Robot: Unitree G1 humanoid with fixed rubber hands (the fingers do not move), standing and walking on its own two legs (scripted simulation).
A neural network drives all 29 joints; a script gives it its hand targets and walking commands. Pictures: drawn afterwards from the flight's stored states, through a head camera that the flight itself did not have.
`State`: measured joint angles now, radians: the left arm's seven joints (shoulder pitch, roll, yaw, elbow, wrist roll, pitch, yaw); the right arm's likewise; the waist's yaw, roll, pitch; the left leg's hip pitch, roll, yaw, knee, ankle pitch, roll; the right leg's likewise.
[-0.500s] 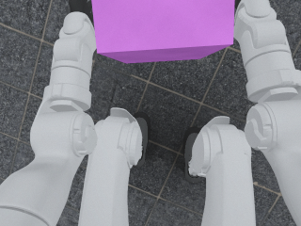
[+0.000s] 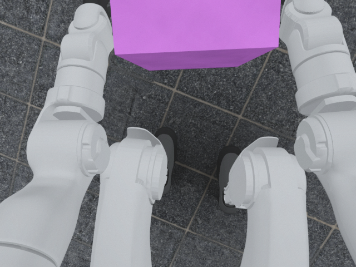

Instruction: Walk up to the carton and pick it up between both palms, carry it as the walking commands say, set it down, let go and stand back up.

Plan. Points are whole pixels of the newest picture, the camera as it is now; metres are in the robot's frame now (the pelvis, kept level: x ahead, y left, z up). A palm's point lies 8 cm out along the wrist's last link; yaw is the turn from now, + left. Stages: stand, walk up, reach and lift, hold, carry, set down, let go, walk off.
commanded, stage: set down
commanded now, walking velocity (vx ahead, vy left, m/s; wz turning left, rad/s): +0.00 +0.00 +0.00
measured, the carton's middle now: (192, 12) +0.55 +0.04 -0.22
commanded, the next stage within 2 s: none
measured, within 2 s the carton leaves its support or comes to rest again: rests again in 0.04 s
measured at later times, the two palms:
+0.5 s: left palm (97, 11) +0.52 +0.21 -0.15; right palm out of the picture +0.56 -0.12 -0.16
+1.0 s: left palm (96, 13) +0.52 +0.21 -0.15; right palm out of the picture +0.56 -0.12 -0.16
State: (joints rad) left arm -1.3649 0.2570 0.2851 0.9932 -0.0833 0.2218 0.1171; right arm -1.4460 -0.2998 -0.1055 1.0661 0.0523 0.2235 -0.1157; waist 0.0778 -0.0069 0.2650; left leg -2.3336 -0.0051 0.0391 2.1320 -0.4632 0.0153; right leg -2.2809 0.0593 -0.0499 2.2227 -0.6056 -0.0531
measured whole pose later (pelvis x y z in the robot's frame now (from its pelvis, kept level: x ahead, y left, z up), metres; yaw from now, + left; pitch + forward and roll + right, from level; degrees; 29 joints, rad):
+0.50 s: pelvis +0.00 +0.00 -0.01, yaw +0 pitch +36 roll +2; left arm -1.39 0.30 0.29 1.06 -0.11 0.19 0.08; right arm -1.49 -0.29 -0.13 1.11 0.03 0.20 -0.07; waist 0.07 0.00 0.31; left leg -2.33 0.00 0.05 2.16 -0.46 0.02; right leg -2.28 0.07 -0.04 2.25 -0.60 -0.05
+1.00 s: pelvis +0.00 +0.00 -0.01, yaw +0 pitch +35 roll +2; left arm -1.41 0.30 0.34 1.09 -0.07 0.17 0.05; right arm -1.49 -0.29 -0.16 1.09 -0.02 0.18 -0.03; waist 0.07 0.01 0.35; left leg -2.30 0.00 0.04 2.17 -0.47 0.01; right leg -2.26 0.06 -0.05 2.26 -0.61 -0.05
